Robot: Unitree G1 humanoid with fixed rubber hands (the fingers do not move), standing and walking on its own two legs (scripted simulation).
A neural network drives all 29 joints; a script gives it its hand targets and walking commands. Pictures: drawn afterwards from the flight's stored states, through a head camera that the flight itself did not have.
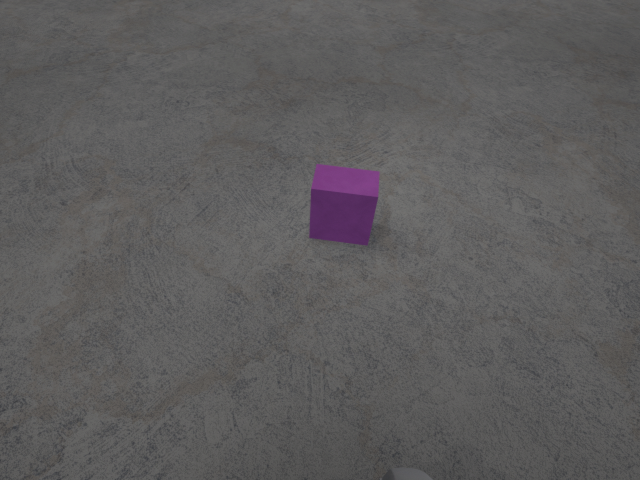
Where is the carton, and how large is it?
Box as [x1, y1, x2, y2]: [309, 164, 379, 245]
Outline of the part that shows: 316,164 311,187 309,237 367,245 377,200 379,171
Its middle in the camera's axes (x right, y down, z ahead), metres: +0.10 -0.14 +1.57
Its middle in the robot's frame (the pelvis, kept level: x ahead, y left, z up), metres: +1.18 -0.13 -0.63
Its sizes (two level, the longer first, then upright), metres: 0.247 0.146 0.278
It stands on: the floor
